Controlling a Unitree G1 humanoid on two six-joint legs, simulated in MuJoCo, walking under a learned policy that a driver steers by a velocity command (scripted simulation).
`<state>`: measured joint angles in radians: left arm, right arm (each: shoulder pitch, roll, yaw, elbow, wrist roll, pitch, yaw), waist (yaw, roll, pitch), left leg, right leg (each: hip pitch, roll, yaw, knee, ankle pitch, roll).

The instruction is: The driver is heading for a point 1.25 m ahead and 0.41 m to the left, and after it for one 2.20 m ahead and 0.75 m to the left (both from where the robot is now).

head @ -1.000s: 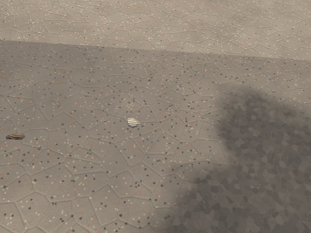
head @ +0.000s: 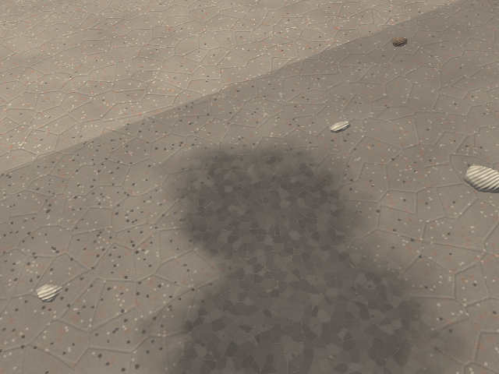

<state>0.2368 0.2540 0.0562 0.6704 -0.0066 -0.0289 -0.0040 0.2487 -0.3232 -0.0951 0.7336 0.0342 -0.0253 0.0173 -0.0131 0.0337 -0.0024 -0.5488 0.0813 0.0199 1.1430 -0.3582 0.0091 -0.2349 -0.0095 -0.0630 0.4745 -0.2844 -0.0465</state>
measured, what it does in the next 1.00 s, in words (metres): walks ahead, turning left: left foot, then right foot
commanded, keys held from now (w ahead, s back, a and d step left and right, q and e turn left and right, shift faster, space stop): w+q+shift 0.60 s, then w+shift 0.08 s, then w+e+shift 0.32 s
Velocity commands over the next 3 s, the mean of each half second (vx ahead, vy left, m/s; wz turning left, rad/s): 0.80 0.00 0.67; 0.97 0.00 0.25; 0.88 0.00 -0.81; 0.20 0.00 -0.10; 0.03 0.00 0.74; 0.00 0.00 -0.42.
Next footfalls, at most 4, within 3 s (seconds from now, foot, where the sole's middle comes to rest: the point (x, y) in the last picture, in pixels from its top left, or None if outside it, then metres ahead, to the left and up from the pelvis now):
0.42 left None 0.37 0.17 -0.78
0.88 right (173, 259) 0.85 0.30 -0.78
1.32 left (83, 192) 1.14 0.64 -0.78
1.68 right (150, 128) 1.46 0.44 -0.78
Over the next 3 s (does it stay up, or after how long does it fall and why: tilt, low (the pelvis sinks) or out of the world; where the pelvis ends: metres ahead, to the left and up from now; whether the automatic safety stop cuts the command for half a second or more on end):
stays up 1.40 0.62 0.00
